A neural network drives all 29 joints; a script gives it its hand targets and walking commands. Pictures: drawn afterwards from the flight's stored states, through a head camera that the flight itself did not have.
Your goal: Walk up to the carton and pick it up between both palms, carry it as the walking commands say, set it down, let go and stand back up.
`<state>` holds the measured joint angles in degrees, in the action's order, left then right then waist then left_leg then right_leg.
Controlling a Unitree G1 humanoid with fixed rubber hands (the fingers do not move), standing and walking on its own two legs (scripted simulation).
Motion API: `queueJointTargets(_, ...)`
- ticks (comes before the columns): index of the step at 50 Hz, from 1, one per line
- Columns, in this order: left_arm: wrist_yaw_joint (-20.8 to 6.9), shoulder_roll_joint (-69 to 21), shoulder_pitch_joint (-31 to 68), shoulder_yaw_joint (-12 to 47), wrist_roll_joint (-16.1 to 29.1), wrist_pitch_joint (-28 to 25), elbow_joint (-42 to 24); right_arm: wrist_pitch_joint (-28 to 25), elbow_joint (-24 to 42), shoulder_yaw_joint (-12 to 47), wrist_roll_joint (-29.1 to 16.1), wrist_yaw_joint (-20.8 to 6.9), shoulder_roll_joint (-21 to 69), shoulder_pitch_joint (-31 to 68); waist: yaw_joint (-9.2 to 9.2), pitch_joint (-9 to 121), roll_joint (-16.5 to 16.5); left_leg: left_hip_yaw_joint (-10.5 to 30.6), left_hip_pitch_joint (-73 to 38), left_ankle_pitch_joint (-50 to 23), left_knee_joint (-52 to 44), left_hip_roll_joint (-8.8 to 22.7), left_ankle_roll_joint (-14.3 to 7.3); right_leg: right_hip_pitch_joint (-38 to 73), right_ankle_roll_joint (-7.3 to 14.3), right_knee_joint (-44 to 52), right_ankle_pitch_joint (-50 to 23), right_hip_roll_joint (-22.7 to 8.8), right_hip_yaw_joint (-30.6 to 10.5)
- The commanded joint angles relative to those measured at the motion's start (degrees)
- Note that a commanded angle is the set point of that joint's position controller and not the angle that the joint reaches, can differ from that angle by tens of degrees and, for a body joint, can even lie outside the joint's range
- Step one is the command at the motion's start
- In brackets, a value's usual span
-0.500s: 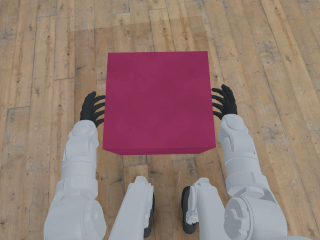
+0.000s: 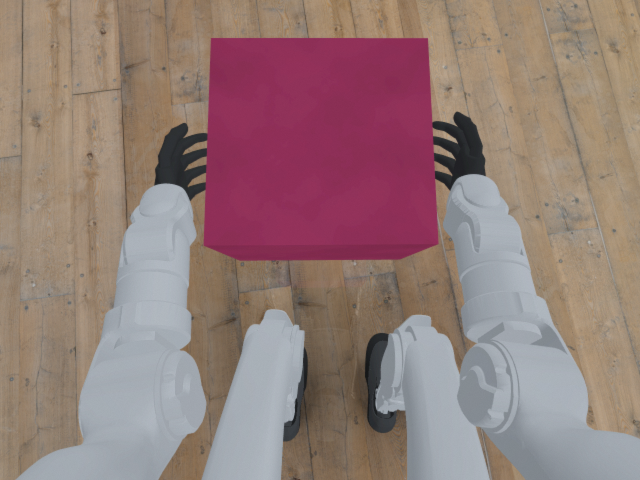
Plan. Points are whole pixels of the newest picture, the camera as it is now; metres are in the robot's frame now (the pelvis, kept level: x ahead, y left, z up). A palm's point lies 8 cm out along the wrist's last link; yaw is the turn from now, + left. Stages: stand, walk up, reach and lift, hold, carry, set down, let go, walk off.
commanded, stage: set down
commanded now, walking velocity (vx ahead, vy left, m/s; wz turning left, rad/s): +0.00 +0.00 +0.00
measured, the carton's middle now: (319, 165) +0.51 +0.06 -0.17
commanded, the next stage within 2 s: none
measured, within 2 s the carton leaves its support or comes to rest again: rests again in 1.82 s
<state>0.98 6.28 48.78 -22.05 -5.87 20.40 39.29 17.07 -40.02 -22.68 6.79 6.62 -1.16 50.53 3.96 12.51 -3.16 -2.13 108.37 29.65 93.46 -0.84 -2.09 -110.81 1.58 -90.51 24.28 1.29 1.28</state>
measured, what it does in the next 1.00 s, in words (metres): lowers itself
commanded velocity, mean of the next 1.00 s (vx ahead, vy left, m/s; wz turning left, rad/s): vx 0.00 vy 0.00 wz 0.00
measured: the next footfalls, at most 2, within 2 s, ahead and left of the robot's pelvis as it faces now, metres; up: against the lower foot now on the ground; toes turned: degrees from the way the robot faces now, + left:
none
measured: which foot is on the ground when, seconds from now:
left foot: down 0.00-1.00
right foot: down 0.00-1.00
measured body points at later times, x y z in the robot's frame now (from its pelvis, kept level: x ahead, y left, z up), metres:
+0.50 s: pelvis -0.02 +0.01 -0.07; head +0.28 +0.03 +0.27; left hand +0.47 +0.24 -0.18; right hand +0.50 -0.12 -0.18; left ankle +0.08 +0.10 -0.50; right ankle +0.11 -0.10 -0.50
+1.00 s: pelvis -0.02 +0.01 -0.13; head +0.31 +0.05 +0.17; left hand +0.49 +0.24 -0.28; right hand +0.51 -0.12 -0.28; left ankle +0.08 +0.10 -0.50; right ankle +0.11 -0.10 -0.50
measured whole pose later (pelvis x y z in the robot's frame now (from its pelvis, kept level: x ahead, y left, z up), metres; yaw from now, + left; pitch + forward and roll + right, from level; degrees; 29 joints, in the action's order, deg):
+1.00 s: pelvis -0.02 +0.01 -0.13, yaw +0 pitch +45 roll -2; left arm 3.5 16.8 68.9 -11.6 2.9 15.7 50.5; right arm 12.8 -47.3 -19.1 -2.3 10.3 -9.0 66.6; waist 2.9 -2.6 -2.3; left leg -3.1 131.4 32.3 118.7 -1.6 -4.2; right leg -132.8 0.1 -114.6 26.9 0.1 1.7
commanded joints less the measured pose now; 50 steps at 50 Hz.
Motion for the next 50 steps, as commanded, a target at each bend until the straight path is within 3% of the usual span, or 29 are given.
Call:
queueJointTargets(1, -17.89, -49.41, 39.53, 28.14, 10.42, -3.24, -7.2, -0.75, 0.9, 29.75, -8.54, -16.76, 54.08, 34.78, 3.04, 56.15, 0.6, 1.28, -25.5, -17.41, -9.02, -6.07, 1.94, 33.77, -0.44, 3.19, -11.63, 7.46, -0.9)
queueJointTargets(32, -16.18, -43.03, 51.65, 29.81, 13.27, -5.6, -5.07, -2.75, 1.88, 29.02, -12.61, -13.85, 47.07, 48.61, 2.07, 58.33, 1.76, 2.11, -16.19, -17.99, 5.58, -4.99, 1.12, 19.66, -0.52, -12.52, -9.42, 6.86, 1.06)
queueJointTargets(50, -13.44, -38.59, 57.55, 31.75, 17.16, -9.23, -2.18, -5.87, 0.34, 29.11, -15.33, -12.58, 40.81, 53.84, 0.78, 55.33, 3.48, 3.03, -15.27, -20.82, 13.44, -4.33, 1.32, 12.81, -0.57, -21.92, -9.52, 5.51, 1.56)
